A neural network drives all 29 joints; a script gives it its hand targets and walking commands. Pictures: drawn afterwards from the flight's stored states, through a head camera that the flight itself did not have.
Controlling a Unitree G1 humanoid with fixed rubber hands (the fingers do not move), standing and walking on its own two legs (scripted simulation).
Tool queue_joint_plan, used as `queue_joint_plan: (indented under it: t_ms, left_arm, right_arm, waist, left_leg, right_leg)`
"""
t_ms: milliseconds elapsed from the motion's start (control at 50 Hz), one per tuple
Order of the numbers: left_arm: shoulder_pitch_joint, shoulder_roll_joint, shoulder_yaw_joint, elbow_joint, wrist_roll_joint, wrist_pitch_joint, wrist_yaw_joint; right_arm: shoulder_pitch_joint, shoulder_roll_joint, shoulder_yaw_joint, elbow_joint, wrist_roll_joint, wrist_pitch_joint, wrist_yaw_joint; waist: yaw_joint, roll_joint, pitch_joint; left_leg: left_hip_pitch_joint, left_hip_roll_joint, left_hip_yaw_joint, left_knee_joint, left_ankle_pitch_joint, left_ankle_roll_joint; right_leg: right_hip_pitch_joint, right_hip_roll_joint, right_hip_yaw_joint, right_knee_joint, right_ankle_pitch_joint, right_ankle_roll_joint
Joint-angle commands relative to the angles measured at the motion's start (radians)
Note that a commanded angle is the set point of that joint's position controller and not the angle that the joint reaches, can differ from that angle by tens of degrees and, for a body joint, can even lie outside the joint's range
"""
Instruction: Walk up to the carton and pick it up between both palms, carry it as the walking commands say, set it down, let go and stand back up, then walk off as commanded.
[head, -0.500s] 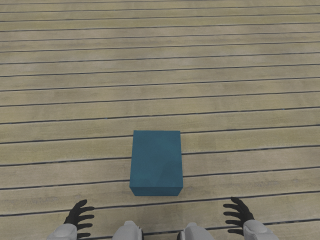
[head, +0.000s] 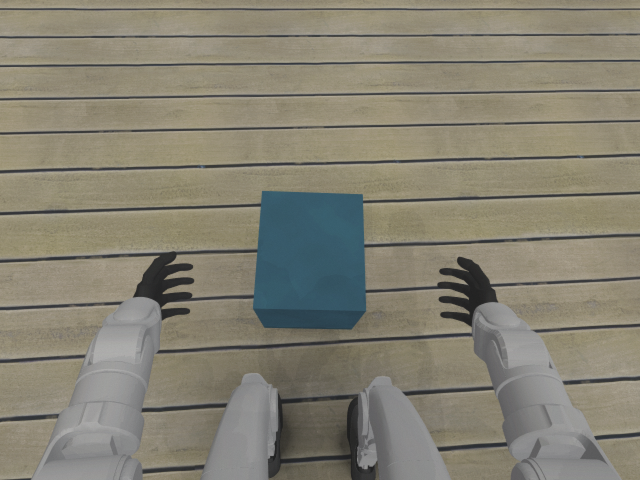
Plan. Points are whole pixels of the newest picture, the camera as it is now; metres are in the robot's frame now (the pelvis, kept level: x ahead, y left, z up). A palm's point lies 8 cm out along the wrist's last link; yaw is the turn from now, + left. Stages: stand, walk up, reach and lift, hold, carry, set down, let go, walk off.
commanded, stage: reach and lift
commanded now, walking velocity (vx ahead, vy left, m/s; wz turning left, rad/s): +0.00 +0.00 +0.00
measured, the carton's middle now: (310, 265) +0.53 +0.00 -0.55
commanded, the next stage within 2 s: none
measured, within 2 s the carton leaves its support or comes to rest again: neither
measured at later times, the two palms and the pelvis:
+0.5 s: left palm (175, 212) +0.48 +0.22 -0.12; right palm (452, 227) +0.45 -0.21 -0.11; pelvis +0.00 +0.01 -0.03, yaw -1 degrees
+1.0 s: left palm (188, 205) +0.52 +0.22 -0.18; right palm (435, 221) +0.49 -0.21 -0.18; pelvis +0.00 +0.01 -0.07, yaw -2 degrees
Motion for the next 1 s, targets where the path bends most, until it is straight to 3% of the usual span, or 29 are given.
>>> queue_joint_plan:
  t_ms: [0,140,320,520,640,720,800,980]
  left_arm:
    - [-0.246,0.118,0.035,-0.046,-0.004,-0.037,0.002]
    - [-0.419,0.157,0.065,0.051,-0.008,-0.12,0.001]
    - [-0.616,0.17,0.058,0.132,-0.028,-0.234,0.011]
    - [-0.81,0.211,0.108,0.209,-0.018,-0.304,0.017]
    - [-0.872,0.219,0.147,0.194,-0.004,-0.322,-0.01]
    - [-0.826,0.212,0.178,0.192,0.026,-0.33,-0.029]
    - [-0.818,0.206,0.198,0.162,0.046,-0.337,-0.044]
    - [-0.898,0.225,0.187,0.23,0.028,-0.338,-0.04]
  right_arm:
    - [-0.225,-0.105,-0.043,-0.051,0.011,-0.038,-0.012]
    - [-0.383,-0.101,-0.068,0.014,0.035,-0.122,-0.029]
    - [-0.542,-0.135,-0.13,0.073,0.026,-0.238,-0.031]
    - [-0.728,-0.165,-0.167,0.133,0.023,-0.308,-0.018]
    - [-0.782,-0.16,-0.195,0.112,-0.002,-0.319,-0.01]
    - [-0.734,-0.136,-0.213,0.093,-0.029,-0.325,-0.003]
    - [-0.721,-0.117,-0.228,0.054,-0.05,-0.334,0.002]
    - [-0.801,-0.116,-0.223,0.108,-0.038,-0.328,-0.014]
  waist:
    - [-0.009,0.032,-0.549]
    - [-0.001,0.039,-0.711]
    - [-0.03,0.074,-0.884]
    - [-0.01,0.078,-1.018]
    - [-0.013,0.073,-1.134]
    - [-0.007,0.062,-1.156]
    - [-0.002,0.055,-1.134]
    - [-0.008,0.047,-1.073]
  left_leg:
    - [0.333,-0.057,0.0,-0.115,0.037,-0.02]
    - [0.256,-0.062,0.001,-0.093,0.094,-0.024]
    - [0.273,-0.071,-0.035,-0.058,0.223,-0.038]
    - [0.268,-0.072,-0.054,0.001,0.401,-0.025]
    - [0.271,-0.065,-0.049,0.015,0.514,-0.016]
    - [0.252,-0.065,-0.05,0.02,0.574,-0.009]
    - [0.2,-0.069,-0.05,0.036,0.56,-0.001]
    - [-0.052,-0.086,-0.031,0.195,0.345,-0.005]
  right_leg:
    - [0.069,0.047,-0.007,-0.164,0.042,0.01]
    - [0.027,0.056,-0.005,-0.143,0.106,0.022]
    - [-0.113,0.078,-0.008,-0.095,0.192,0.027]
    - [-0.241,0.09,0.003,-0.048,0.285,0.036]
    - [-0.239,0.09,0.014,-0.051,0.364,0.045]
    - [-0.251,0.087,0.017,-0.047,0.411,0.048]
    - [-0.288,0.084,0.021,-0.027,0.408,0.05]
    - [-0.454,0.089,0.006,0.15,0.261,0.06]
